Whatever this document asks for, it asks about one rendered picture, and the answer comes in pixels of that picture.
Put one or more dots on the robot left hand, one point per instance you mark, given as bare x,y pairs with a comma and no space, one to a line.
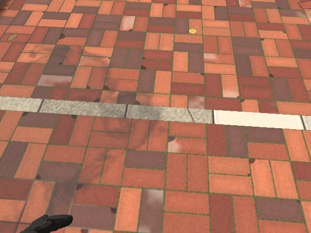
48,224

